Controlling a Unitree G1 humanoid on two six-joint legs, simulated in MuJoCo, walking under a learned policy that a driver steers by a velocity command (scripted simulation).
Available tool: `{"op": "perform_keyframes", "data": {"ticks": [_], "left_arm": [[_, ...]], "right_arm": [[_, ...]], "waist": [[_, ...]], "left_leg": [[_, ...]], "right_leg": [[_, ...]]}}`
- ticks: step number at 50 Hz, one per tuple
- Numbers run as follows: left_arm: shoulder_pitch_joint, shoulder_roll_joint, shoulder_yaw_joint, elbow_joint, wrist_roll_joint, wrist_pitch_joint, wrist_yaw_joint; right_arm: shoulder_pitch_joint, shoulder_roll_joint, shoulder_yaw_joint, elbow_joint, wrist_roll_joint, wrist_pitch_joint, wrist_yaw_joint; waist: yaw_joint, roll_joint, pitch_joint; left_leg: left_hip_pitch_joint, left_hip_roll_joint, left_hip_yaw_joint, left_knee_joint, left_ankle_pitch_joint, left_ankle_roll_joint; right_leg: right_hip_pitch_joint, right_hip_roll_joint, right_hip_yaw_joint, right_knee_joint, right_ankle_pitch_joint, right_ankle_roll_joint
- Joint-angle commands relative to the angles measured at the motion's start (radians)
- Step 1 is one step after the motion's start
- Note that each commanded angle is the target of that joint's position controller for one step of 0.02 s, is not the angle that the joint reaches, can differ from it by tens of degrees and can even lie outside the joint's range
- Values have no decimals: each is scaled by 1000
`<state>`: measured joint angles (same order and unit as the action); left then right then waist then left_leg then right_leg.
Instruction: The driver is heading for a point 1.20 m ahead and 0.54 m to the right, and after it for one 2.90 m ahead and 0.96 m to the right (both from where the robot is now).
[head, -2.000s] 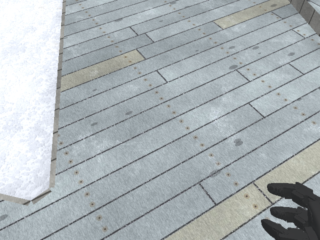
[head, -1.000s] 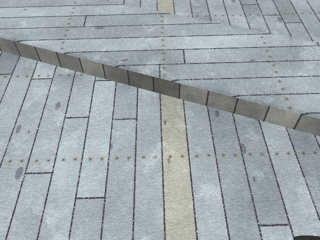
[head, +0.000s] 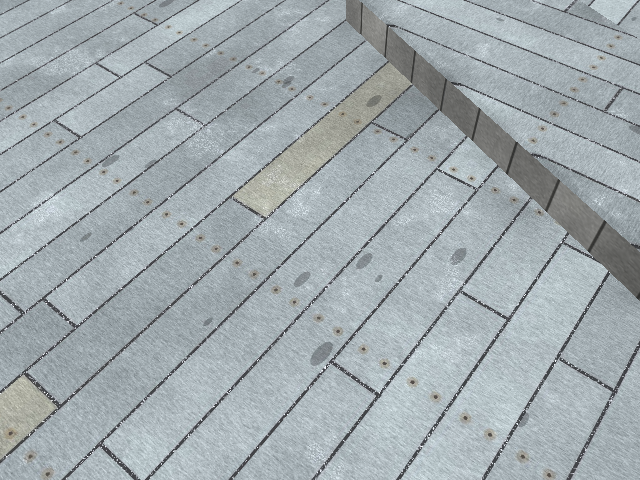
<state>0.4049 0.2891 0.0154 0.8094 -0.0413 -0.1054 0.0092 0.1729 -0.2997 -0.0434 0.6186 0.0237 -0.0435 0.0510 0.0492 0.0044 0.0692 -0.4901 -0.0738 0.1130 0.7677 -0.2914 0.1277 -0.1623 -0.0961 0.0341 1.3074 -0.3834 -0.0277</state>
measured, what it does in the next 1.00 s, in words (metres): walks ahead, turning right: right foot, then left foot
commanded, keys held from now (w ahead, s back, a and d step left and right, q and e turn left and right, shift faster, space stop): w+e+shift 1.00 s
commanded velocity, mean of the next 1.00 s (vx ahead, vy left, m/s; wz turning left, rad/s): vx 0.98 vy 0.00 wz -0.69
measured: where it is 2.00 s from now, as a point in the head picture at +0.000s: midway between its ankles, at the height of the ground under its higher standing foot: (625, 156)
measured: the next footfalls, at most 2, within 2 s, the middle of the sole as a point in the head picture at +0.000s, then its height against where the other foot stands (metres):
right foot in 0.38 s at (399, 422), level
left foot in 0.80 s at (370, 257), level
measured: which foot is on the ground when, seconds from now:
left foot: down 0.00-0.36, up 0.38-0.78, down 0.80-1.00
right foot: up 0.00-0.36, down 0.38-0.80, up 0.82-1.00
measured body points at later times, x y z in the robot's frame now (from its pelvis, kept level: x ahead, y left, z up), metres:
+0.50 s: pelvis +0.45 -0.04 +0.01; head +0.46 -0.04 +0.46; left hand +0.56 +0.21 -0.12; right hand +0.55 -0.32 -0.07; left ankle +0.32 +0.13 -0.56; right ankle +0.52 -0.08 -0.70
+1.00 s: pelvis +0.88 -0.12 +0.03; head +0.88 -0.14 +0.48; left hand +1.20 -0.04 -0.04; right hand +0.71 -0.38 -0.07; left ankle +0.95 +0.00 -0.70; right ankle +0.79 -0.19 -0.59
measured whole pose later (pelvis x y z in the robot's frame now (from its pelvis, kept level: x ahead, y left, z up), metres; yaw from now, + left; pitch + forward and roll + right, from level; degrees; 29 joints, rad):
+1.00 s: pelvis +0.88 -0.12 +0.03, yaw -46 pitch +0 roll +4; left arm 0.21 0.35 0.06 0.64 -0.04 -0.03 0.00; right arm 0.34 -0.31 -0.09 0.71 -0.01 -0.11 0.00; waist -0.06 -0.05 0.03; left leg -0.14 -0.03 0.06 0.40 -0.26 -0.02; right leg -0.63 -0.07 0.02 1.33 -0.30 -0.06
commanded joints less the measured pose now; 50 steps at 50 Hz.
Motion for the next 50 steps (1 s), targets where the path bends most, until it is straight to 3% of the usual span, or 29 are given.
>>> {"op": "perform_keyframes", "data": {"ticks": [1, 2, 3, 6, 10, 13, 15, 17, 19, 20, 21, 22, 23, 24, 25, 28, 29, 32, 34, 37, 38, 39, 40, 41, 42, 43, 45, 47, 50], "left_arm": [[-102, 124, 26, -125, -19, -35, 11], [-28, 111, 27, -95, -23, -7, -1], [-5, 98, 29, -73, -21, 19, -6], [-75, 58, 28, -76, -14, 64, -8], [-214, 61, 29, -115, -2, 32, -25], [-284, 23, 17, -137, -1, 7, -60], [-298, 59, 32, -155, -5, -2, -82], [-184, 111, 59, -156, -20, 16, -84], [290, 236, 118, -45, -16, 66, -61], [430, 213, 103, 21, -6, 91, -40], [303, 163, 80, -3, 46, 64, -45], [183, 110, 65, -70, 53, 50, -45], [135, 97, 67, -108, 50, 35, -44], [56, 105, 68, -129, 43, 20, -50], [-19, 110, 69, -151, 38, 8, -51], [-89, 101, 65, -170, 27, 7, -30], [-80, 92, 62, -166, 21, 6, -21], [-49, 105, 68, -135, -3, 22, 5], [-6, 121, 77, -108, -8, 33, 9], [1, 104, 82, -93, -15, 39, 16], [-12, 103, 86, -94, -12, 41, 15], [-44, 107, 87, -105, 0, 42, 8], [-92, 66, 70, -139, 33, 45, -2], [78, -86, 26, -173, 18, 39, -11], [100, -17, 10, -189, -41, 37, -3], [-11, 70, 28, -175, -33, 46, 6], [-222, 109, 42, -214, 32, 45, -1], [-225, 64, 41, -244, 8, 52, -14], [-248, 24, 24, -273, -6, 79, -25]], "right_arm": [[148, -107, -39, 6, -36, -46, -10], [113, -69, -28, 6, -51, -55, -10], [98, -39, -23, 18, -43, -63, -8], [111, -37, -27, 56, -37, -90, -8], [143, -46, -22, 78, -46, -109, -38], [184, -94, -26, 100, -39, -107, -67], [203, -130, -30, 110, -50, -81, -90], [175, -203, -51, 104, -55, -43, -120], [-8, -235, -63, 49, -57, -28, -119], [-100, -107, -28, 30, -41, -53, -80], [31, 87, 28, -47, -8, -88, -48], [42, 22, 41, -78, 12, -127, -27], [-20, -53, 25, -104, 18, -145, -17], [-23, -56, 23, -103, 3, -146, -17], [-20, -46, 24, -91, -25, -137, -25], [-2, -87, 10, -75, -40, -103, -57], [-55, -83, 13, -90, -49, -98, -66], [-245, -1, 36, -166, -53, -95, -67], [-275, -13, 21, -180, -18, -97, -64], [-264, -82, -17, -178, 19, -108, -65], [-214, -110, -35, -167, 23, -115, -67], [-77, -143, -60, -142, 26, -121, -70], [176, -167, -74, -98, 26, -114, -77], [289, -246, -80, -73, -25, -105, -72], [284, -234, -84, -51, -31, -102, -49], [213, -142, -72, -81, -24, -92, -56], [186, -103, -60, -37, -41, -72, -60], [149, -59, -44, 4, -57, -79, -56], [124, -28, -36, 58, -23, -79, -47]], "waist": [[-80, -72, -98], [-35, 10, -77], [-21, 34, -52], [-26, 32, 47], [-67, 31, 83], [-89, 11, 91], [-76, 50, 45], [22, 143, -59], [274, 146, -218], [320, -144, -161], [95, -440, -186], [72, -288, -257], [45, -90, -180], [-34, 103, -95], [-78, 158, -43], [-112, 97, 6], [-87, 85, 28], [2, -24, 52], [42, -69, -10], [32, -115, -40], [-5, -125, -71], [-95, -125, -158], [-218, -110, -334], [-129, 302, -513], [-121, 493, -501], [-164, 296, -327], [-181, 0, -111], [-120, 58, -59], [-80, 71, -14]], "left_leg": [[469, 313, -553, -520, -148, 128], [361, 289, -446, -530, -66, 112], [302, 264, -365, -551, -8, 96], [200, 208, -133, -605, 196, 3], [236, 136, 55, -667, 471, -83], [378, 192, 95, -668, 702, -135], [534, 203, 112, -571, 1079, -172], [632, 250, 112, -354, 1500, -188], [433, 264, 66, 168, 1565, -164], [164, 65, 80, 721, 484, -163], [-287, -76, -137, 1026, -310, -177], [-362, -44, -273, 990, -246, -99], [-342, -3, -289, 835, -151, -39], [-286, 38, -286, 700, -80, -29], [-220, 63, -294, 604, -45, -44], [-130, 123, -286, 383, 4, -129], [-97, 125, -259, 282, 53, -151], [75, 66, -180, -82, 284, -207], [205, 19, -181, -197, 391, -237], [207, 38, -246, -314, 353, -225], [257, 39, -243, -328, 315, -206], [396, 55, -229, -321, 265, -177], [701, 167, -293, -204, 141, -130], [1067, 433, -791, -322, -189, 20], [1063, 539, -1146, -461, -609, 90], [928, 476, -1000, -494, -613, 54], [657, 367, -617, -486, -133, -3], [526, 320, -445, -516, 62, -6], [454, 308, -269, -542, 241, -7]], "right_leg": [[-542, -73, 83, 70, 141, -36], [-473, -106, 98, 61, 189, -29], [-461, -117, 93, 42, 203, -17], [-537, -89, 105, -40, 309, 6], [-526, 0, -12, -350, 579, 12], [-501, 38, -84, -557, 674, -21], [-457, 127, -181, -642, 631, -54], [-311, 192, -236, -627, 516, -80], [168, 155, -102, -571, 399, -164], [336, 106, -26, -636, 456, -209], [495, 22, 415, -698, 112, -373], [467, -82, 736, -948, -252, -420], [358, -102, 810, -1086, -365, -372], [185, -97, 797, -1122, -347, -343], [43, -49, 746, -1128, -268, -339], [-149, 48, 558, -1134, -28, -328], [-212, 77, 496, -1140, 39, -317], [-354, 170, 357, -1114, 120, -240], [-330, 165, 390, -1085, 65, -197], [-121, 130, 455, -954, 110, -156], [-69, 119, 464, -872, 220, -135], [-46, 137, 428, -705, 387, -100], [-168, 146, 368, -416, 389, -67], [-486, 257, 257, -59, -216, -37], [-697, 148, 175, 144, -152, -32], [-755, 91, 137, 184, -31, -26], [-701, 32, 78, 103, 60, -26], [-640, -28, 87, 51, 101, -32], [-683, -65, 62, 18, 118, -27]]}}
